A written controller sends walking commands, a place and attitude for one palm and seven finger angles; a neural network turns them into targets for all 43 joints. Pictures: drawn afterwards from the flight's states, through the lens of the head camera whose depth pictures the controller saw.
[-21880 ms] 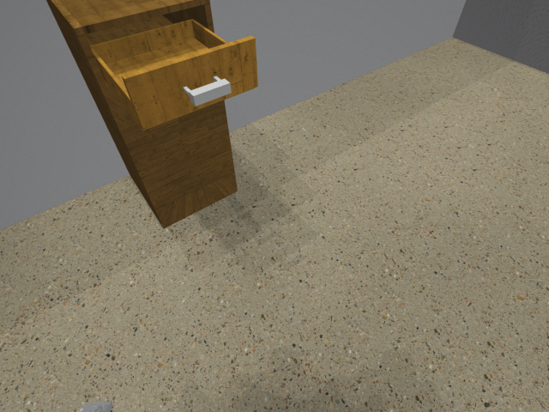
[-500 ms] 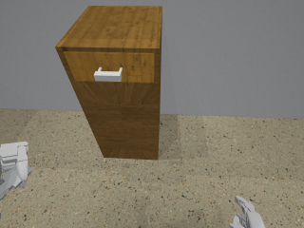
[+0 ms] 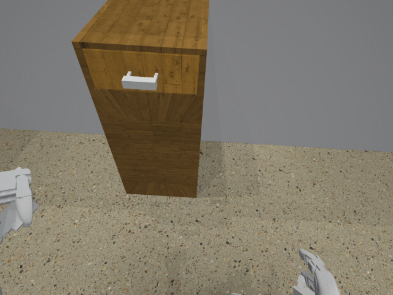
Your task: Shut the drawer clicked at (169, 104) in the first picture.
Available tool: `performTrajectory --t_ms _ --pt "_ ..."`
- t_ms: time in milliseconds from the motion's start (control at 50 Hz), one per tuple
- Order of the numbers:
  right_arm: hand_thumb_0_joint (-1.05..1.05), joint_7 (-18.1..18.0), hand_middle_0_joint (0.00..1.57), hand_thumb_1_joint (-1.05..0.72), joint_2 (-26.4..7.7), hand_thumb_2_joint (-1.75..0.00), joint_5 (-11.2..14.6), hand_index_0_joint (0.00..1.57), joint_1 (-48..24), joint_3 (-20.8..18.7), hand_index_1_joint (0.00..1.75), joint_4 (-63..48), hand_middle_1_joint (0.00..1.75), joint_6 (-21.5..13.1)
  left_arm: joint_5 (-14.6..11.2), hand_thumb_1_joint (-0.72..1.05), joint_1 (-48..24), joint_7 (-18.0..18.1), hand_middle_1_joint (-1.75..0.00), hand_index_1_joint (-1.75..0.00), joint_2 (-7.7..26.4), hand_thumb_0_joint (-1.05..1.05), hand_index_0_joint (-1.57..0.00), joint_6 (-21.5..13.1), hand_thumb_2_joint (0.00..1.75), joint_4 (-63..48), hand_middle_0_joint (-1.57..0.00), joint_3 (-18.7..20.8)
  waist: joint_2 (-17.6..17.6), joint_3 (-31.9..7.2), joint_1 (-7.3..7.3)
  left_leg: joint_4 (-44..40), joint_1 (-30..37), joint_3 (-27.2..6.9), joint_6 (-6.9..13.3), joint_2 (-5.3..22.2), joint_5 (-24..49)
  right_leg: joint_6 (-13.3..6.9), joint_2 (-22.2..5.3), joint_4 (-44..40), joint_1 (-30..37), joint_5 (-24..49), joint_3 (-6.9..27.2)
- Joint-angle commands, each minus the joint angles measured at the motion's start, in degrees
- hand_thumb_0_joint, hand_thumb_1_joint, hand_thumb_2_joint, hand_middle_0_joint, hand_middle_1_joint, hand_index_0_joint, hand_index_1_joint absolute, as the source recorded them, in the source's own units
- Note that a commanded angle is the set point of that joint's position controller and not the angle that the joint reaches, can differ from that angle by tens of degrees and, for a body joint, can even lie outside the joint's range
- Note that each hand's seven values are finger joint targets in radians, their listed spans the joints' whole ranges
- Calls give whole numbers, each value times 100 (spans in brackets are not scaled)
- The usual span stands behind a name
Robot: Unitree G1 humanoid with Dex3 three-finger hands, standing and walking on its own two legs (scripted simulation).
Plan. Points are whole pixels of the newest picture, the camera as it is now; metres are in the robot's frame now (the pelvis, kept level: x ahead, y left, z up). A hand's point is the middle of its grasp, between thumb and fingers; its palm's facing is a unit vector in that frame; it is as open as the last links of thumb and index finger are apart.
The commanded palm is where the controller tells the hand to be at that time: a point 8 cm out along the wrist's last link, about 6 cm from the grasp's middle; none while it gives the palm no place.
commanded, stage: step back with the hand held close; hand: left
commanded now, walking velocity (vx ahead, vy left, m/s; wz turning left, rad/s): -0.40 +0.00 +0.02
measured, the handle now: (141, 79) +0.72 +0.21 +0.04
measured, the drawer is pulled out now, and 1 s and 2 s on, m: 0.00 0.00 0.00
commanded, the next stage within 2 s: stop stepping back and stand still in 0.62 s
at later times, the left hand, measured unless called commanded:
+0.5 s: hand (25, 255) +0.14 +0.21 +0.19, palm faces +0.33 -0.80 -0.50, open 3.2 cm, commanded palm +0.06 +0.26 +0.20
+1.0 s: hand out of the picture -0.01 +0.22 +0.18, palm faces +0.42 -0.80 -0.43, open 3.2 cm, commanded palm -0.07 +0.26 +0.20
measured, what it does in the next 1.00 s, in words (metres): walks backwards: right foot, then left foot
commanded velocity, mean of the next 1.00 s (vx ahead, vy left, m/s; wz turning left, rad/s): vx -0.20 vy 0.01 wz -0.02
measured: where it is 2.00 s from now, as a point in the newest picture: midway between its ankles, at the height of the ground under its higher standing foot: outside the picture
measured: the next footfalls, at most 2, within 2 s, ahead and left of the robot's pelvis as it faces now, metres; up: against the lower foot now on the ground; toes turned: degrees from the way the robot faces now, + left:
right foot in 0.14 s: +0.04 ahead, -0.12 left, +0.00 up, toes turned +5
left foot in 0.62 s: -0.05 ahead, +0.12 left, +0.00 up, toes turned +3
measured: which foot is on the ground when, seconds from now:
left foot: down 0.00-0.42, up 0.44-0.60, down 0.62-0.80, up 0.82-0.96, down 0.98-1.00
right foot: down 0.00-0.06, up 0.08-0.12, down 0.14-0.62, up 0.64-0.76, down 0.78-1.00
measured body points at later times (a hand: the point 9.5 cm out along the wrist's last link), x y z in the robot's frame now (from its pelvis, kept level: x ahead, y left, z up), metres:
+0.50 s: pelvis -0.06 -0.02 +0.01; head -0.03 -0.01 +0.46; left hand +0.11 +0.25 +0.22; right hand +0.14 -0.25 -0.06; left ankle -0.04 +0.09 -0.69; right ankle +0.00 -0.13 -0.72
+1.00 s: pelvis -0.18 -0.03 +0.01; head -0.20 -0.02 +0.46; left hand -0.04 +0.26 +0.21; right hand -0.03 -0.26 -0.07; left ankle -0.16 +0.09 -0.72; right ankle -0.12 -0.12 -0.72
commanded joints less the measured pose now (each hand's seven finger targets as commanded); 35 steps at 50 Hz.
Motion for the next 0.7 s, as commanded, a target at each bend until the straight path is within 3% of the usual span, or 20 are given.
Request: performTrajectory --t_ms 0,40,60,100,160,200,240,280,340,360,400,420,460,500,540,560,580,600,640,680 --pt "0 -83 20 -90 -701 -90 -17 20 -559 -295 30 -911 30 -299 -29 90 28 204 -160 -160 1022 0 -140 -354 90 -1202 -140 745 488 -427 -8 -1533 -1077 -1096 205 684 -1293 -99 -513 -442 1138 -1347 1083" --pt "0 -123 20 -90 -767 -90 -24 20 -638 -293 30 -966 30 -381 137 90 4 224 -160 -160 994 0 -140 -398 90 -1213 -140 844 1345 -285 42 -2774 -2719 -1957 571 1472 -1898 187 241 1426 2535 -300 569" --pt "0 -133 20 -90 -690 -90 -52 20 -613 -322 30 -959 30 -419 192 90 -77 218 -160 -160 1011 0 -140 -394 90 -1263 -140 876 1270 -330 84 -2700 -2703 -2015 596 1623 -1193 221 332 1765 2587 140 549" --pt "0 -123 20 -90 -674 -90 -59 20 -701 -411 30 -965 30 -518 192 90 -135 158 -160 -160 1099 0 -140 -405 90 -1267 -140 957 806 -391 117 -2392 -2509 -1826 595 1630 -391 229 397 1740 2601 -471 693" --pt "0 -36 20 -90 -670 -90 -128 20 -538 -364 30 -755 30 -585 50 90 266 20 -160 -160 827 0 -140 -465 90 -1157 -140 694 748 -445 107 -1749 -1160 -1365 332 1328 1916 118 273 739 1951 152 726" --pt "0 12 20 -90 -673 -90 -177 20 -525 -335 30 -609 30 -594 -4 90 190 -45 -160 -160 839 0 -140 -526 90 -1306 -140 600 948 -802 79 -1460 -335 -1155 170 1234 3230 73 131 491 1759 887 829" --pt "0 35 20 -90 -648 -90 -165 20 -509 -326 30 -583 30 -566 -60 90 256 -58 -160 -160 946 0 -140 -495 90 -1396 -140 635 981 -1448 110 -1284 520 -984 101 1267 4194 94 92 548 1655 922 837" --pt "0 46 20 -90 -638 -90 -155 20 -567 -346 30 -650 30 -513 -104 90 298 -66 -160 -160 996 0 -140 -439 90 -1475 -140 701 952 -1463 153 -1414 379 -1018 205 1400 3673 125 158 646 1701 237 802" --pt "0 32 20 -90 -576 -90 -86 20 -685 -347 30 -735 30 -358 -172 90 397 -68 -160 -160 1083 0 -140 -316 90 -1365 -140 837 270 -1181 93 -1134 -173 -863 127 1105 2154 5 -130 144 1689 1112 1288" --pt "0 19 20 -90 -530 -90 -69 20 -705 -365 30 -760 30 -280 -167 90 340 -64 -160 -160 1184 0 -140 -296 90 -1307 -140 914 -165 -1100 37 -726 -366 -647 -11 768 1293 -147 -547 -318 1510 1604 1840" --pt "0 29 20 -90 -405 -90 9 20 -559 -427 30 -698 30 -135 -249 90 240 3 -160 -160 1281 0 -140 -226 90 -1229 -140 942 -1092 -1106 1 1052 -111 -347 -342 59 -447 -808 -1665 -1513 578 1287 2796" --pt "0 10 20 -90 -336 -90 30 20 -689 -413 30 -696 30 -71 -245 90 222 46 -160 -160 1222 0 -140 -152 90 -1129 -140 901 -1119 -1015 67 1985 -209 -491 -330 64 -791 -996 -1874 -1684 323 1040 2732" --pt "0 -5 20 -90 -188 -90 11 20 -785 -285 30 -791 30 8 -186 90 320 77 -160 -160 1119 0 -140 -63 90 -926 -140 901 -898 -909 72 1844 -380 -498 -338 317 -781 -941 -1596 -1344 547 1600 2118" --pt "0 -65 20 -90 -231 -90 -17 20 -844 -218 30 -806 30 54 -139 90 329 73 -160 -160 956 0 -140 -28 90 -948 -140 691 -581 -850 37 462 42 -293 -302 330 -452 -642 -1228 -1009 618 1942 1637" --pt "0 -143 20 -90 -377 -90 -18 20 -715 -226 30 -650 30 3 -131 90 320 86 -160 -160 1062 0 -140 -70 90 -1193 -140 659 -33 -933 -44 -1289 538 -47 -227 242 322 -244 -873 -736 696 1274 1339" --pt "0 -180 20 -90 -519 -90 -28 20 -707 -296 30 -654 30 -82 -108 90 192 79 -160 -160 1109 0 -140 -151 90 -1400 -140 641 579 -903 -14 -1984 351 -475 -16 712 641 19 -467 -297 875 604 1093" --pt "0 -175 20 -90 -670 -90 -9 20 -719 -376 30 -780 30 -194 -11 90 95 71 -160 -160 1175 0 -140 -257 90 -1640 -140 676 1412 -1030 51 -2089 -139 -1294 310 1460 1034 248 58 425 1176 75 772" --pt "0 -167 20 -90 -600 -90 29 20 -690 -411 30 -802 30 -299 -8 90 186 79 -160 -160 1191 0 -140 -247 90 -1588 -140 701 1322 -1138 56 -2141 -236 -1523 453 1844 1423 319 253 971 1224 -572 511" --pt "0 -113 20 -90 -538 -90 -88 20 -655 -440 30 -778 30 -480 -41 90 300 82 -160 -160 1099 0 -140 -234 90 -1522 -140 866 1637 -853 52 -2203 -709 -1566 714 2067 1741 244 313 2111 910 -1555 601" --pt "0 -63 20 -90 -484 -90 -77 20 -533 -427 30 -568 30 -612 -114 90 288 71 -160 -160 931 0 -140 -249 90 -1474 -140 721 1122 -641 94 -1691 -216 -1160 575 1959 2943 187 226 1485 699 -1735 626"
